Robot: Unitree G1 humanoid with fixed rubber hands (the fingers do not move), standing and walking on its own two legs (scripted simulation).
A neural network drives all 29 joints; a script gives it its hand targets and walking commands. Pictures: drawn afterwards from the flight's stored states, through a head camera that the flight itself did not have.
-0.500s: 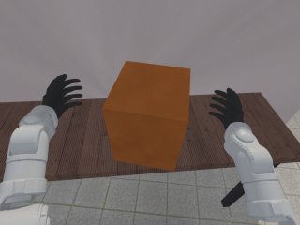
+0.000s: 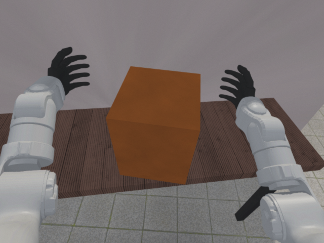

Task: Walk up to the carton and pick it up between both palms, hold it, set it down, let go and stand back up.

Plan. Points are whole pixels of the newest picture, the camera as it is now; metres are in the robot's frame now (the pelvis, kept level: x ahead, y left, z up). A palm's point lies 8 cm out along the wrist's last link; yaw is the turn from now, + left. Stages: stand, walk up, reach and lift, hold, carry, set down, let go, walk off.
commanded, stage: reach and lift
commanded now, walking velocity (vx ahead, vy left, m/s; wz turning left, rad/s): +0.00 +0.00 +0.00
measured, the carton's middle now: (158, 126) +0.43 -0.02 +0.04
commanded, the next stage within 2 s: none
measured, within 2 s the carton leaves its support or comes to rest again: neither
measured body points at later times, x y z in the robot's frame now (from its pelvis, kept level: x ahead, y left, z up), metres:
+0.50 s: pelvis +0.00 +0.00 +0.00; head +0.02 +0.02 +0.45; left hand +0.48 +0.17 +0.17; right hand +0.40 -0.22 +0.14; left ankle -0.02 +0.08 -0.74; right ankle +0.03 -0.14 -0.74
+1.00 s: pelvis +0.00 -0.01 -0.01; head +0.03 +0.02 +0.44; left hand +0.47 +0.16 +0.10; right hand +0.40 -0.20 +0.08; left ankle -0.02 +0.08 -0.74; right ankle +0.03 -0.14 -0.74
